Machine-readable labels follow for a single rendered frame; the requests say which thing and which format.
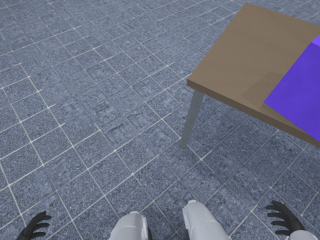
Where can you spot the left robot hand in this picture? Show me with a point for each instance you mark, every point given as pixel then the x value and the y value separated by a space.
pixel 27 232

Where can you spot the right robot forearm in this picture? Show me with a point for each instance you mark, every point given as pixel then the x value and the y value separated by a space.
pixel 302 235

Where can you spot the right robot thigh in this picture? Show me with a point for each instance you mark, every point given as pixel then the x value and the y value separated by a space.
pixel 201 223

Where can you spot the carton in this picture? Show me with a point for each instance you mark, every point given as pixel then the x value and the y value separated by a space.
pixel 297 95

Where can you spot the right robot hand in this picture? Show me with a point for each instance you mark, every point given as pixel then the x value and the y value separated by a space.
pixel 291 222

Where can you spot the table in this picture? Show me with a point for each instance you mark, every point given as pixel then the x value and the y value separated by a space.
pixel 247 62

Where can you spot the robot thigh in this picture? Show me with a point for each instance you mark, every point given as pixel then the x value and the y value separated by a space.
pixel 201 223
pixel 130 227

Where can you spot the left robot thigh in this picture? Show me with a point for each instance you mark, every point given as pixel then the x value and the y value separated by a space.
pixel 130 227

